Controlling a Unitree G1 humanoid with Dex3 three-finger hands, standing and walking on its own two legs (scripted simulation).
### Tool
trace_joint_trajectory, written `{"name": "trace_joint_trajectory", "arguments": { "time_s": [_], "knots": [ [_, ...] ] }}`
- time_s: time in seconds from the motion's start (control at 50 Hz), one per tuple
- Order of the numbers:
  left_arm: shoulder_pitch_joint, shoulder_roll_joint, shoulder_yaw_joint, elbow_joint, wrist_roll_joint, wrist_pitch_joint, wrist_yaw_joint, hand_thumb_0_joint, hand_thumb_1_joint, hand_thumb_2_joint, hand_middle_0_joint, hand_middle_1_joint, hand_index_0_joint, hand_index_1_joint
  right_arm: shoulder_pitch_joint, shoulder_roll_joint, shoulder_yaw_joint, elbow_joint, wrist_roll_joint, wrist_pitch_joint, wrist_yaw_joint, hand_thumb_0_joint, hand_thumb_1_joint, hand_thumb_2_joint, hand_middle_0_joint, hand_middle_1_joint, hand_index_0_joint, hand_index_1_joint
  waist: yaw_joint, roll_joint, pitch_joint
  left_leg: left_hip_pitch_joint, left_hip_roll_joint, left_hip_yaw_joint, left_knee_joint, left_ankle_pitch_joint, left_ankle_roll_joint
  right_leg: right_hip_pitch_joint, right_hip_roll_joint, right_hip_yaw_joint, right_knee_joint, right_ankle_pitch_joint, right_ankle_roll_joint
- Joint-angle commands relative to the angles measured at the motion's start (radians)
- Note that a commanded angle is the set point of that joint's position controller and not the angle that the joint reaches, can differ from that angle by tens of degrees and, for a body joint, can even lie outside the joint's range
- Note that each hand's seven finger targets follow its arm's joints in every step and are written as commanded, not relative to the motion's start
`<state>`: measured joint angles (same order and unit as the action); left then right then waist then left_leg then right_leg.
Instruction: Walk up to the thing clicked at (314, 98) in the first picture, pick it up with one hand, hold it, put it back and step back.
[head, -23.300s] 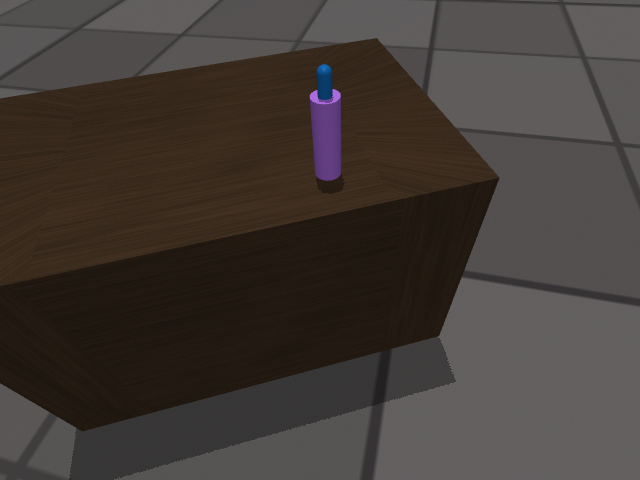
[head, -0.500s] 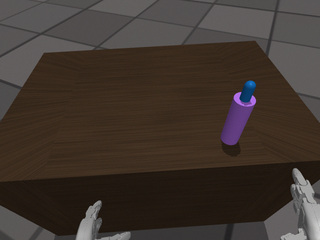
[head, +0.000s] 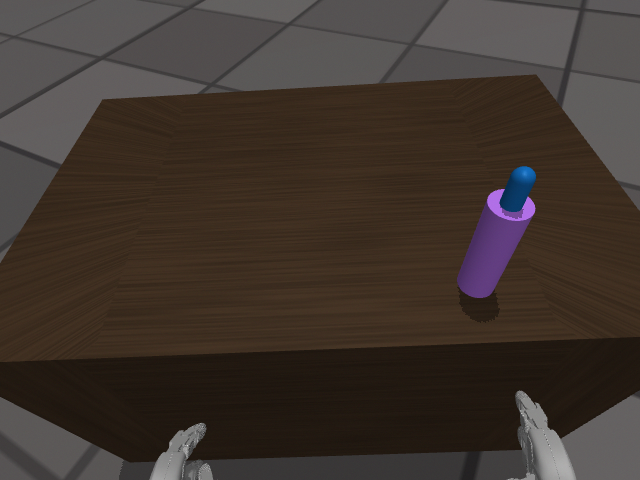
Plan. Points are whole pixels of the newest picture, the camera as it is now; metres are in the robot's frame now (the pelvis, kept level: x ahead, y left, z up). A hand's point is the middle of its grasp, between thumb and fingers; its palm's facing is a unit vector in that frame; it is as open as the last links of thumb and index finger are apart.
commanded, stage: home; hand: right
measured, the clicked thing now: (496, 235) +0.43 -0.21 +0.04
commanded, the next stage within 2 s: none
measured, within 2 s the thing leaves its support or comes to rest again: neither
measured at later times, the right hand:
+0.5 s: hand out of the picture +0.09 -0.26 -0.14, palm faces -0.06 +0.92 -0.39, open 17.4 cm
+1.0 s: hand out of the picture +0.04 -0.26 -0.15, palm faces -0.08 +0.94 -0.34, open 17.3 cm
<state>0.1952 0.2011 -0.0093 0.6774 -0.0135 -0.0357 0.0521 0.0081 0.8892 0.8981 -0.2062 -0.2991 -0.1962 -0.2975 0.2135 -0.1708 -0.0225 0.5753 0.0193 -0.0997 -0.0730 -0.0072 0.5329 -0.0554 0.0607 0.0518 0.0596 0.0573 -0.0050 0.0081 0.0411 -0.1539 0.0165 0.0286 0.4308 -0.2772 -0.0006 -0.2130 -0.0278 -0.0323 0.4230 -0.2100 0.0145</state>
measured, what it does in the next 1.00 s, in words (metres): stands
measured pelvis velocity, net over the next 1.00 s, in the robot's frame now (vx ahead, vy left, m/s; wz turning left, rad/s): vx -0.02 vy -0.01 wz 0.02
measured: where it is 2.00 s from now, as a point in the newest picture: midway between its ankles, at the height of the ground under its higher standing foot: outside the picture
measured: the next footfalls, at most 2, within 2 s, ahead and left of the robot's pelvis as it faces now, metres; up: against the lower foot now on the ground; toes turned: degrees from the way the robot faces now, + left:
none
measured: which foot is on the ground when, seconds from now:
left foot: down 0.00-1.00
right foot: down 0.00-1.00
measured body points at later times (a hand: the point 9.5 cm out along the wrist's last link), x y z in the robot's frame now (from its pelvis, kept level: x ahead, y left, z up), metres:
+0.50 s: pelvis +0.00 +0.00 +0.00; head -0.01 +0.01 +0.45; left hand +0.09 +0.31 -0.13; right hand +0.09 -0.30 -0.11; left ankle -0.03 +0.12 -0.74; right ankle +0.01 -0.13 -0.74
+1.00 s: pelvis -0.02 -0.01 +0.01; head -0.03 -0.01 +0.46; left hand +0.03 +0.29 -0.13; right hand +0.04 -0.31 -0.13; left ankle -0.03 +0.12 -0.74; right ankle +0.01 -0.13 -0.74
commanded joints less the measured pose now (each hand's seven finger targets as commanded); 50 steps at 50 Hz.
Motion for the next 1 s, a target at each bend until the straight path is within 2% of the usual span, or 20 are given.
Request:
{"name": "trace_joint_trajectory", "arguments": {
  "time_s": [0.0,0.02,0.04,0.06,0.08,0.14,0.16,0.2,0.22,0.28,0.32,0.4,0.5,0.66,0.7,0.76,0.8,0.82,0.9,0.98],
  "knots": [
    [-0.049,0.134,0.047,-0.135,0.0,-0.012,0.011,0.0,0.897,0.901,-0.201,-0.298,-0.2,-0.299,-0.07,-0.105,-0.034,-0.145,0.001,-0.045,-0.018,0.0,0.532,-0.064,0.054,0.056,0.054,0.056,-0.01,0.017,-0.148,0.0,-0.023,0.023,-0.045,0.295,0.002,0.098,0.017,-0.025,-0.031,0.236,-0.031],
    [-0.051,0.134,0.047,-0.136,-0.001,-0.006,0.012,0.0,0.897,0.901,-0.201,-0.299,-0.2,-0.3,-0.061,-0.092,-0.018,-0.125,0.0,-0.039,-0.016,0.0,0.542,-0.058,0.053,0.054,0.053,0.054,-0.005,0.03,-0.149,-0.005,-0.021,0.02,-0.046,0.299,0.0,0.102,0.019,-0.028,-0.03,0.235,-0.033],
    [-0.045,0.136,0.05,-0.137,-0.001,-0.001,0.012,0.0,0.897,0.901,-0.201,-0.299,-0.2,-0.3,-0.101,-0.113,-0.021,-0.175,0.001,-0.043,-0.017,0.0,0.556,-0.05,0.052,0.051,0.052,0.051,-0.002,0.016,-0.16,-0.003,-0.018,0.016,-0.045,0.324,-0.004,0.116,0.021,-0.03,-0.026,0.251,-0.035],
    [-0.043,0.137,0.052,-0.136,0.0,0.004,0.014,0.0,0.897,0.901,-0.201,-0.299,-0.2,-0.3,-0.088,-0.098,-0.02,-0.139,0.002,-0.038,-0.017,0.0,0.549,-0.054,0.053,0.053,0.052,0.053,0.003,0.045,-0.179,0.001,-0.018,0.015,-0.042,0.338,-0.007,0.121,0.02,-0.029,-0.021,0.261,-0.038],
    [-0.046,0.133,0.049,-0.133,-0.003,0.007,0.015,0.0,0.897,0.901,-0.201,-0.298,-0.2,-0.299,-0.095,-0.086,-0.006,-0.133,0.003,-0.033,-0.016,0.0,0.558,-0.049,0.052,0.051,0.052,0.051,0.005,0.039,-0.148,-0.007,-0.017,0.016,-0.046,0.319,-0.006,0.105,0.022,-0.03,-0.025,0.241,-0.037],
    [-0.049,0.137,0.051,-0.132,-0.003,0.017,0.018,0.0,0.897,0.901,-0.201,-0.298,-0.2,-0.299,-0.11,-0.109,-0.03,-0.141,-0.001,-0.028,-0.024,0.0,0.564,-0.046,0.051,0.05,0.051,0.05,-0.007,0.016,-0.169,0.002,-0.018,0.015,-0.044,0.301,-0.001,0.111,0.021,-0.031,-0.029,0.233,-0.033],
    [-0.003,0.284,0.092,-0.029,0.067,0.003,-0.009,0.0,0.897,0.901,-0.201,-0.298,-0.2,-0.299,0.027,-0.364,-0.072,0.048,-0.073,-0.004,0.005,0.0,0.577,-0.038,0.05,0.048,0.05,0.048,0.002,-0.042,-0.228,0.04,0.1,-0.063,0.045,0.486,0.018,0.13,-0.082,0.053,0.06,0.427,-0.046],
    [0.007,0.276,0.089,-0.007,0.06,0.0,-0.029,0.0,0.897,0.901,-0.201,-0.297,-0.2,-0.298,0.022,-0.343,-0.07,0.081,-0.062,0.013,0.024,0.0,0.545,-0.057,0.053,0.054,0.053,0.054,-0.001,-0.029,-0.26,0.061,0.102,-0.057,0.047,0.539,0.026,0.14,-0.088,0.057,0.077,0.464,-0.048],
    [0.012,0.275,0.082,0.018,0.054,-0.002,-0.035,0.0,0.897,0.901,-0.201,-0.298,-0.2,-0.299,-0.004,-0.321,-0.055,0.099,-0.054,0.015,0.034,0.0,0.548,-0.055,0.053,0.053,0.053,0.053,0.004,-0.018,-0.243,0.048,0.098,-0.061,0.047,0.519,0.025,0.132,-0.09,0.05,0.07,0.453,-0.041],
    [-0.04,0.284,0.068,0.073,0.045,0.001,-0.047,0.0,0.897,0.901,-0.201,-0.297,-0.2,-0.298,-0.043,-0.315,-0.027,0.174,-0.048,0.025,0.047,0.0,0.549,-0.055,0.053,0.053,0.053,0.053,0.005,0.002,-0.136,-0.016,0.096,-0.074,-0.018,0.395,0.021,0.1,-0.088,0.053,0.034,0.311,-0.037],
    [-0.046,0.292,0.064,0.115,0.044,0.006,-0.051,0.0,0.897,0.901,-0.201,-0.297,-0.2,-0.298,-0.066,-0.334,-0.019,0.219,-0.05,0.03,0.053,0.0,0.56,-0.049,0.052,0.051,0.052,0.051,0.014,-0.006,-0.084,-0.041,0.096,-0.091,-0.051,0.31,0.026,0.09,-0.087,0.057,0.001,0.217,-0.034],
    [-0.058,0.311,0.056,0.187,0.042,0.013,-0.055,0.0,0.897,0.901,-0.201,-0.297,-0.2,-0.298,-0.078,-0.366,-0.011,0.303,-0.045,0.036,0.056,0.0,0.547,-0.056,0.053,0.053,0.053,0.053,0.019,0.011,-0.076,-0.025,0.102,-0.106,-0.087,0.306,0.024,0.119,-0.089,0.059,-0.023,0.196,-0.04],
    [-0.076,0.338,0.047,0.266,0.038,0.018,-0.056,0.0,0.897,0.901,-0.201,-0.297,-0.2,-0.298,-0.095,-0.4,-0.001,0.38,-0.042,0.049,0.058,0.0,0.531,-0.066,0.055,0.056,0.055,0.056,0.021,0.0,-0.032,-0.051,0.097,-0.119,-0.137,0.205,0.026,0.136,-0.089,0.068,-0.077,0.117,-0.037],
    [-0.084,0.366,0.038,0.338,0.031,0.014,-0.052,0.0,0.897,0.901,-0.201,-0.297,-0.2,-0.298,-0.083,-0.428,0.007,0.45,-0.04,0.057,0.057,0.0,0.541,-0.06,0.054,0.054,0.054,0.054,0.009,0.005,-0.061,0.017,0.105,-0.119,-0.147,0.232,0.026,0.146,-0.102,0.081,-0.109,0.162,-0.039],
    [-0.084,0.373,0.038,0.353,0.032,0.013,-0.05,0.0,0.897,0.901,-0.201,-0.297,-0.2,-0.298,-0.082,-0.423,0.009,0.458,-0.039,0.061,0.058,0.0,0.549,-0.055,0.053,0.053,0.053,0.053,0.008,-0.01,-0.048,0.007,0.103,-0.119,-0.153,0.212,0.026,0.147,-0.102,0.081,-0.119,0.15,-0.036],
    [-0.077,0.371,0.038,0.375,0.032,0.015,-0.051,0.0,0.897,0.9,-0.201,-0.296,-0.2,-0.297,-0.081,-0.42,0.011,0.471,-0.039,0.065,0.058,0.0,0.539,-0.061,0.054,0.055,0.054,0.055,0.013,-0.012,-0.005,-0.008,0.101,-0.126,-0.171,0.125,0.024,0.113,-0.098,0.084,-0.149,0.061,-0.034],
    [-0.09,0.378,0.041,0.378,0.033,0.017,-0.052,0.0,0.897,0.901,-0.201,-0.296,-0.2,-0.297,-0.069,-0.416,0.01,0.474,-0.041,0.067,0.059,0.0,0.525,-0.069,0.056,0.057,0.055,0.057,0.004,-0.012,0.008,-0.027,0.094,-0.122,-0.186,0.077,0.024,0.1,-0.097,0.09,-0.158,0.017,-0.034],
    [-0.076,0.379,0.041,0.385,0.032,0.016,-0.052,0.0,0.897,0.901,-0.201,-0.296,-0.2,-0.297,-0.075,-0.419,0.008,0.477,-0.038,0.067,0.06,0.0,0.529,-0.067,0.055,0.056,0.055,0.056,0.012,-0.014,0.007,-0.013,0.099,-0.127,-0.182,0.077,0.026,0.096,-0.095,0.088,-0.161,0.004,-0.036],
    [-0.088,0.371,0.041,0.391,0.033,0.011,-0.051,0.0,0.897,0.901,-0.201,-0.296,-0.2,-0.297,-0.071,-0.412,0.006,0.479,-0.041,0.067,0.062,0.0,0.518,-0.073,0.056,0.058,0.056,0.058,0.007,-0.015,-0.005,-0.017,0.099,-0.124,-0.174,0.091,0.027,0.104,-0.099,0.096,-0.17,0.011,-0.034],
    [-0.085,0.376,0.046,0.399,0.033,0.014,-0.052,0.0,0.897,0.901,-0.201,-0.296,-0.2,-0.297,-0.066,-0.403,0.006,0.48,-0.039,0.07,0.063,0.0,0.513,-0.076,0.057,0.059,0.057,0.059,0.009,-0.012,0.017,-0.041,0.089,-0.122,-0.181,0.03,0.024,0.083,-0.098,0.102,-0.185,-0.053,-0.033]
  ]
}}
